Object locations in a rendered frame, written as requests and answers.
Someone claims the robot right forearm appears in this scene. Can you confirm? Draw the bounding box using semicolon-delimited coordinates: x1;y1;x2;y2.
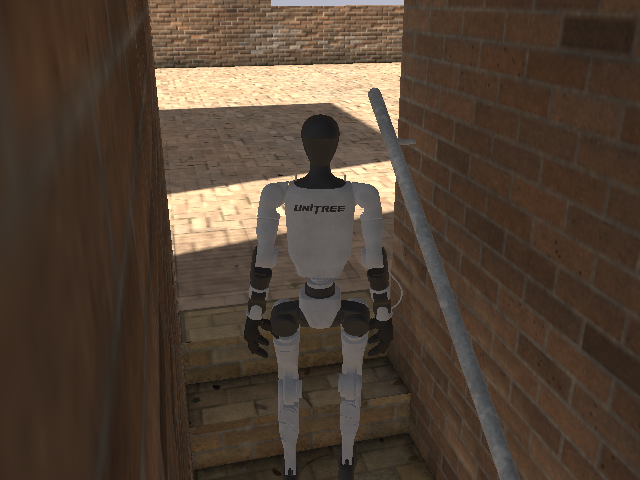
367;247;393;321

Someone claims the robot right upper arm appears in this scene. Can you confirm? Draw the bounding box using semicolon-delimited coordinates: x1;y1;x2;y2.
352;182;384;269

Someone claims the right robot foot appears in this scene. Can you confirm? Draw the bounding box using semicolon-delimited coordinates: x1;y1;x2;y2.
337;445;357;480

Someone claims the robot torso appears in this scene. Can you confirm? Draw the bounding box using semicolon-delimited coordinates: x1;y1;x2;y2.
284;174;356;329

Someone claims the right robot hand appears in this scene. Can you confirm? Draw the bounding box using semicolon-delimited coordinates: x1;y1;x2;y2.
358;315;393;356

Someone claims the robot left forearm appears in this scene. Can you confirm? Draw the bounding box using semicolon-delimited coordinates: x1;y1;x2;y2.
246;246;272;320

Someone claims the left robot hand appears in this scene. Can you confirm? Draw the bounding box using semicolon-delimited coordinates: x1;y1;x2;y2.
244;316;279;358

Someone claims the robot left upper arm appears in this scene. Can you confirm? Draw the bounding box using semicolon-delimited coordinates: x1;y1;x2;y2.
255;181;289;268

